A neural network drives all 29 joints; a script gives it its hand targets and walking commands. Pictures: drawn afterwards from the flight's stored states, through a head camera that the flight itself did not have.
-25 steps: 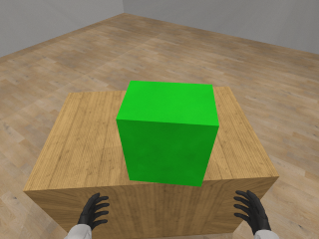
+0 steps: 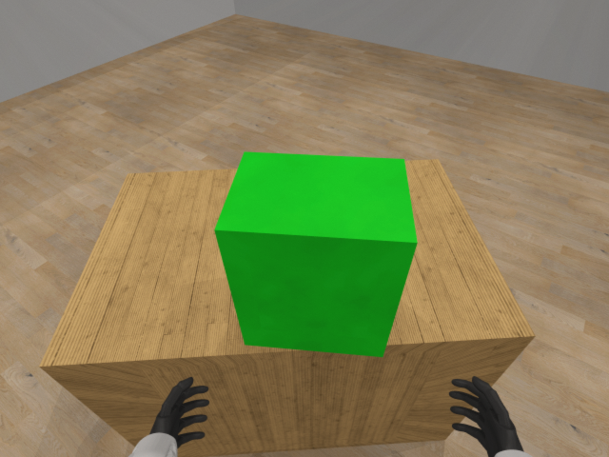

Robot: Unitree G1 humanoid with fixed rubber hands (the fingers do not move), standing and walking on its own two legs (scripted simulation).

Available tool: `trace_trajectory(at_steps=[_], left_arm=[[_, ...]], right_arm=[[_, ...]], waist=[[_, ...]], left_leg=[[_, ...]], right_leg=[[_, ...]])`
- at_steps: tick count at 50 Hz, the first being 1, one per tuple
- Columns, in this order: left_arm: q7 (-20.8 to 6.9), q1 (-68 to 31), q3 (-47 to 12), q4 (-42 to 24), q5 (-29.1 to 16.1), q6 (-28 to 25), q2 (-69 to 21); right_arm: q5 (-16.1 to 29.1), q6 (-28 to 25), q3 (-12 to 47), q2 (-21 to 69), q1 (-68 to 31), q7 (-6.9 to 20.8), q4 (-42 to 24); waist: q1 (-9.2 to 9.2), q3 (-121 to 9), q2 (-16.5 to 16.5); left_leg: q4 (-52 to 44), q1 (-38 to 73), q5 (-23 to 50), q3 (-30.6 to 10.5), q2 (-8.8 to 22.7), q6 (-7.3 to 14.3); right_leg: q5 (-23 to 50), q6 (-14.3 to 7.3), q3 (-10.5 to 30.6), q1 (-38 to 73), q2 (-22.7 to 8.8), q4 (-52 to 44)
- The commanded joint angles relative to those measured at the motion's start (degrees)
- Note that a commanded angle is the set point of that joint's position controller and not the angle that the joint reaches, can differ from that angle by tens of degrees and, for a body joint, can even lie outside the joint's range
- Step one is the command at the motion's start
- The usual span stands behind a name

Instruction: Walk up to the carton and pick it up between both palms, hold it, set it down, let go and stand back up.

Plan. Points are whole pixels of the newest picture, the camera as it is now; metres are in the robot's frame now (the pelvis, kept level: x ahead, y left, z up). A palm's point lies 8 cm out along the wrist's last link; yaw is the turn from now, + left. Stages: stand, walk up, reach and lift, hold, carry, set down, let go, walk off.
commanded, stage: let go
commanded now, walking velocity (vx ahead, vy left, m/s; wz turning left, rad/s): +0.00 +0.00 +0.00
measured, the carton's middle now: (317, 260) +0.43 +0.02 +0.00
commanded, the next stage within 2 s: stand in 0.38 s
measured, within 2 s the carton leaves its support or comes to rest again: neither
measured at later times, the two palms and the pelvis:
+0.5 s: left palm (152, 436) +0.18 +0.24 -0.07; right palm out of the picture +0.16 -0.23 -0.08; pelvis +0.00 +0.00 +0.00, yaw +0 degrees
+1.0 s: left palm (133, 413) +0.21 +0.27 -0.06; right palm out of the picture +0.17 -0.27 -0.09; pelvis +0.03 -0.01 +0.00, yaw +0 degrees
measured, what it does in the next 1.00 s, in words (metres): stands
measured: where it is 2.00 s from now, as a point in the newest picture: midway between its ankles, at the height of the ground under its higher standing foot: outside the picture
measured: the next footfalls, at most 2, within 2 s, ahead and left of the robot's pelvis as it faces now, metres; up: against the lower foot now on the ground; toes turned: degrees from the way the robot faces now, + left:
none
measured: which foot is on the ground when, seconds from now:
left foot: down 0.00-1.00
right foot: down 0.00-1.00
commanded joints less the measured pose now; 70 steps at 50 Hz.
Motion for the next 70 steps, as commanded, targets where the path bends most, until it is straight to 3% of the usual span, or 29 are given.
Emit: trace_trajectory(at_steps=[1, 6, 7, 18, 19, 20, 22, 23, 27, 29, 30, 34, 36, 37, 38, 41, 46, 47, 48, 49, 51, 52, 54, 59, 61, 64, 67, 69, 70], left_arm=[[1.0, 1.4, -0.2, -10.2, 4.9, -1.7, 4.3], [1.0, 2.6, 0.4, -8.1, 4.9, -1.2, 4.4], [1.5, 0.6, 0.3, -10.4, 6.1, -1.0, 4.3], [1.7, 0.8, -0.2, -7.1, 6.3, -0.2, 3.4], [1.9, 0.7, -0.8, -7.4, 6.0, -0.8, 3.5], [1.6, 2.3, 5.1, -6.3, 6.1, -5.1, 17.5], [0.2, 0.7, 4.9, -3.7, 6.6, -8.2, 15.8], [-0.4, 2.6, 4.1, -3.9, 6.6, -8.3, 13.6], [-1.0, 0.5, 3.6, -2.6, 7.3, -9.5, 15.1], [-0.8, 4.6, 3.8, -1.1, 6.6, -10.1, 17.1], [-0.8, 2.8, 3.5, -1.5, 7.0, -10.3, 18.9], [-0.7, 1.7, 2.9, -1.4, 6.4, -10.8, 18.7], [-0.6, 1.3, 3.5, -1.0, 6.3, -11.6, 20.2], [-0.9, 3.1, 3.7, -1.1, 5.8, -11.1, 20.5], [-1.0, 0.6, 3.2, -0.9, 6.1, -11.2, 19.6], [-0.6, 3.9, 3.3, 0.0, 5.7, -11.4, 21.2], [-1.1, 1.6, 2.8, -0.9, 5.5, -11.3, 19.3], [-0.5, 0.8, 2.9, -0.4, 5.8, -11.6, 20.4], [-0.8, 0.4, 2.8, -0.5, 5.8, -11.8, 20.0], [-1.0, 1.5, 2.6, -0.5, 5.4, -12.0, 19.7], [-0.8, 1.2, 2.3, 0.6, 5.2, -11.6, 20.2], [-1.4, 2.0, 2.6, 0.8, 5.4, -11.1, 19.2], [-0.9, 2.5, 2.7, 0.9, 5.7, -10.9, 20.2], [-0.6, 0.8, 2.7, 0.6, 5.3, -10.8, 19.7], [-0.6, 1.5, 2.5, 2.1, 5.4, -11.0, 21.4], [-0.5, 2.0, 2.7, 1.8, 5.4, -10.8, 21.1], [-0.6, 1.3, 2.5, 2.7, 5.2, -11.4, 20.9], [-0.8, 3.1, 2.1, 3.0, 5.5, -11.4, 20.0], [-0.5, 3.3, 2.4, 3.5, 4.9, -11.4, 22.1]], right_arm=[[-6.4, -3.2, -3.8, -11.8, -1.4, 1.2, -2.7], [-6.7, -3.5, -4.0, -11.9, -1.3, 1.5, -3.2], [-6.4, -3.4, -4.5, -12.6, -2.9, 1.8, -1.0], [-7.5, -3.9, -5.4, -12.1, -2.4, 2.2, -0.2], [-8.0, -3.8, -5.0, -12.0, -1.3, 2.3, -0.2], [-9.2, -1.1, -5.5, -19.2, 4.9, 0.0, 3.3], [-9.3, 0.1, -4.7, -17.2, 3.7, -1.0, 3.4], [-10.0, 1.0, -4.8, -18.8, 0.6, -1.3, 2.6], [-9.1, 1.1, -5.0, -21.7, -0.4, -1.0, 2.8], [-8.7, 1.0, -4.3, -19.7, -1.1, -0.3, 3.1], [-7.8, 1.5, -3.5, -18.3, 0.4, -0.3, 3.9], [-7.7, 1.9, -3.7, -21.2, 0.4, -0.5, 4.5], [-7.7, 1.6, -3.5, -19.9, 2.8, 0.0, 5.0], [-8.0, 1.6, -3.9, -22.7, 0.3, -0.5, 5.5], [-7.4, 1.5, -3.4, -21.2, -0.8, -0.1, 4.5], [-7.5, 2.2, -2.9, -20.5, 1.3, 0.4, 6.5], [-7.5, 2.1, -3.3, -22.8, 0.5, 0.1, 5.4], [-7.2, 2.0, -3.5, -21.7, 0.2, 0.3, 5.1], [-7.6, 2.0, -3.0, -21.4, 2.0, -0.1, 6.1], [-7.6, 2.0, -3.3, -21.9, -1.0, -0.3, 6.2], [-6.8, 2.4, -2.9, -21.3, 1.0, -0.1, 6.1], [-7.1, 2.3, -3.1, -21.1, -0.9, -0.1, 5.8], [-7.4, 2.6, -3.5, -22.3, 0.5, -0.2, 6.0], [-7.1, 2.2, -2.7, -21.4, -0.3, -0.2, 6.6], [-6.7, 2.7, -3.5, -22.2, 1.8, -0.2, 7.3], [-7.0, 2.0, -3.4, -22.0, 0.2, 0.0, 7.2], [-6.7, 2.4, -3.2, -21.8, 1.2, 0.3, 8.2], [-6.9, 2.8, -3.5, -22.1, -1.5, 0.3, 8.2], [-6.5, 2.4, -3.0, -20.8, 0.7, 0.5, 7.1]], waist=[[2.87, -3.2, 0.9], [3.34, -1.4, 0.9], [2.9, -2.0, 4.0], [3.35, -1.7, 1.2], [2.05, -1.6, -0.2], [0.2, -8.7, 4.9], [-0.1, -3.0, -0.8], [1.53, -2.9, 2.6], [0.61, -2.2, 3.8], [2.34, -3.8, 0.1], [-0.12, -3.6, 1.6], [-0.16, -8.2, -1.8], [-1.55, -5.9, -1.6], [0.83, -8.7, 0.0], [0.2, -9.6, -2.3], [-0.38, -10.0, 1.5], [-0.37, -12.8, -0.9], [-1.24, -8.9, -3.0], [-1.51, -11.3, 0.1], [-0.28, -11.5, 1.3], [-1.43, -12.0, -0.6], [0.31, -10.6, 1.7], [0.24, -9.2, -2.9], [0.07, -12.7, 2.9], [-1.04, -11.9, -3.5], [-0.19, -10.4, 1.6], [-0.65, -11.2, -2.5], [0.92, -11.6, 1.7], [-0.51, -11.6, -2.8]], left_leg=[[-10.2, 6.6, 11.3, -0.3, 0.5, -4.5], [-11.8, 4.6, 8.5, -0.5, 0.7, -4.8], [-12.6, 4.1, 7.2, -0.6, 1.1, -4.9], [-11.6, 3.1, 5.5, 0.6, -0.6, -4.7], [-12.1, 2.8, 5.0, -0.4, 0.1, -4.2], [-8.3, -3.2, 4.2, -6.0, 3.1, -2.4], [-9.6, -5.5, -3.6, -7.1, 3.7, -1.5], [-10.3, -8.0, -6.4, -6.8, 4.0, -0.9], [-12.0, -10.7, -13.9, -8.2, 4.0, -0.8], [-9.6, -7.9, -7.9, -8.0, 4.1, -0.2], [-8.3, -6.7, -6.2, -7.6, 4.0, -0.4], [-6.2, -2.9, 3.6, -7.4, 4.2, 0.3], [-5.5, -3.2, 3.0, -6.2, 3.0, -0.3], [-5.3, -1.8, 4.0, -7.1, 3.9, 0.5], [-4.8, -1.4, 7.1, -6.9, 4.1, 0.4], [-4.8, 0.0, 9.7, -6.7, 4.1, 0.8], [-3.1, 2.6, 14.4, -5.0, 4.2, 0.4], [-4.1, 1.0, 13.4, -6.2, 4.8, -0.1], [-4.4, -0.1, 9.8, -6.2, 3.8, -0.3], [-3.1, 1.5, 12.8, -5.5, 4.1, 0.2], [-4.6, 2.7, 15.7, -7.2, 4.8, 0.5], [-4.0, 0.0, 15.6, -7.2, 5.5, 0.5], [-3.9, 2.1, 16.9, -7.1, 5.1, 0.7], [-3.5, 4.0, 18.8, -4.8, 4.2, 0.2], [-3.6, 3.9, 18.4, -6.5, 5.4, 1.0], [-5.2, 3.5, 15.5, -6.4, 5.6, 0.6], [-5.3, 1.7, 15.0, -7.2, 6.1, 1.2], [-4.1, 2.7, 18.0, -5.7, 5.3, 1.3], [-4.7, 3.3, 17.2, -6.8, 6.0, 1.6]], right_leg=[[2.8, -3.4, -3.8, 1.3, 2.6, -5.3], [1.2, -3.0, -4.3, 2.1, 2.7, -4.6], [-0.2, -3.1, -4.6, 2.4, 2.9, -4.2], [0.2, -3.4, -4.5, 1.9, 2.4, -3.9], [0.5, -3.3, -4.3, 1.7, 2.2, -4.2], [5.3, -2.2, 3.9, 0.0, -5.5, 1.7], [-0.1, -2.3, 3.1, -5.1, -4.7, 1.8], [0.6, -1.3, 2.8, -4.1, -3.8, 2.1], [0.2, -1.1, 1.9, -3.4, -3.1, 2.8], [0.1, -1.6, 1.8, -1.8, -4.3, 2.0], [-1.2, -2.3, 4.5, -4.7, -5.1, 0.4], [4.3, -3.0, 4.2, -2.7, -5.4, 1.9], [2.4, -2.6, 5.2, -4.1, -5.0, -0.5], [4.6, -3.0, 4.8, -2.7, -5.4, 0.6], [6.3, -3.0, 4.3, -1.5, -6.2, 1.2], [8.5, -3.4, 5.6, -1.2, -6.3, 1.8], [12.6, -2.9, 4.0, -1.1, -6.0, 1.2], [12.2, -3.3, 4.1, -2.7, -6.2, 1.5], [10.7, -2.5, 4.6, 0.2, -6.3, 0.6], [13.9, -2.5, 3.6, -1.1, -6.1, 1.6], [11.7, -3.2, 4.4, -1.8, -6.1, 3.4], [13.2, -3.5, 4.4, 1.0, -6.1, 1.9], [12.5, -2.9, 3.3, -1.6, -6.1, 1.5], [15.2, -3.0, 4.2, 0.2, -6.3, 2.0], [18.6, -3.4, 4.4, 0.0, -7.3, 2.5], [12.3, -2.6, 3.7, -0.2, -6.8, 0.1], [14.5, -3.4, 3.7, 1.7, -7.1, 1.3], [16.0, -3.5, 3.8, 1.6, -7.6, 1.7], [17.3, -3.5, 4.5, 1.1, -7.3, 1.2]])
